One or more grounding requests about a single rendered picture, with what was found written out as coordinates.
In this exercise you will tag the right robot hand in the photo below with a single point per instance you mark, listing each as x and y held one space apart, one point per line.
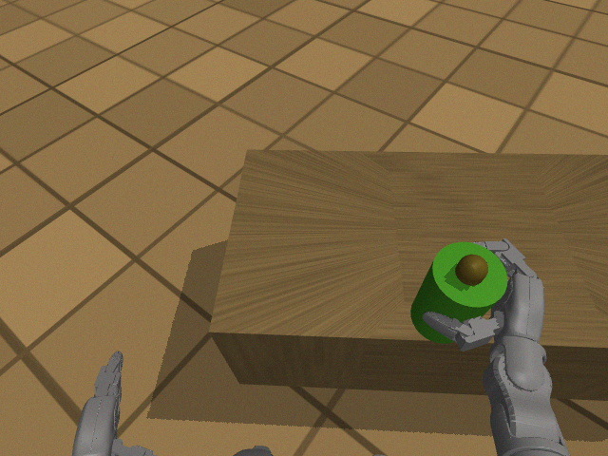
520 311

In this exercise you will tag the bottle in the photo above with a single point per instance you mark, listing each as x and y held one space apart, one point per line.
464 281

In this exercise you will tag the right robot arm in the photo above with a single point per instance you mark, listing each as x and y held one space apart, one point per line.
519 386

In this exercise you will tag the left robot hand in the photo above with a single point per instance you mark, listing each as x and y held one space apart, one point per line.
96 433

